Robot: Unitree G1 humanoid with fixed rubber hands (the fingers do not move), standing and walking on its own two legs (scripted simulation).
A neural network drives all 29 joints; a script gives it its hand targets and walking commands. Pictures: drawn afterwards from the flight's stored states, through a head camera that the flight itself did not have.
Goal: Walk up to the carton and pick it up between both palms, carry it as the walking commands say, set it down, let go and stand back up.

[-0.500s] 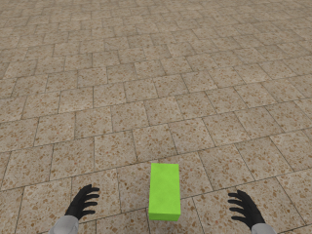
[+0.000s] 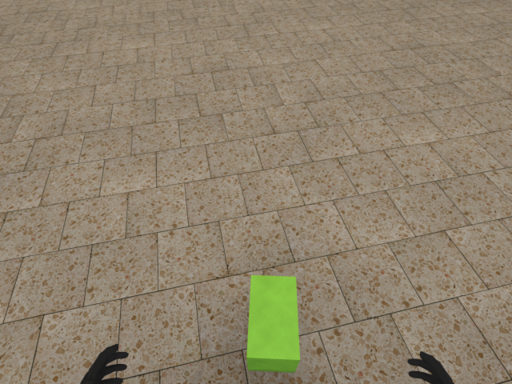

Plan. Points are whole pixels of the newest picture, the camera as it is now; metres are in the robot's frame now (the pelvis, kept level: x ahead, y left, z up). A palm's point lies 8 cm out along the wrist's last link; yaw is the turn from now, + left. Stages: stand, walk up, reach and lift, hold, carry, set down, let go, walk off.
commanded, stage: stand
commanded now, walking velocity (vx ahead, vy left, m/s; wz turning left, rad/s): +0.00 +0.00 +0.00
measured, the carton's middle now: (272, 322) +0.43 -0.03 -0.68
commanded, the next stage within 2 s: none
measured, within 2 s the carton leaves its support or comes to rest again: neither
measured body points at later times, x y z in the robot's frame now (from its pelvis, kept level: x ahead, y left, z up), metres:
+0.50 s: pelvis -0.02 +0.00 +0.00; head -0.02 -0.01 +0.45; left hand +0.08 +0.28 -0.11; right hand +0.09 -0.29 -0.11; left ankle -0.03 +0.12 -0.74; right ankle -0.01 -0.12 -0.74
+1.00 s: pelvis -0.03 +0.00 +0.01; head -0.03 -0.01 +0.46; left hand +0.06 +0.29 -0.11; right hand +0.06 -0.30 -0.11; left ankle -0.03 +0.12 -0.74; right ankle -0.01 -0.12 -0.74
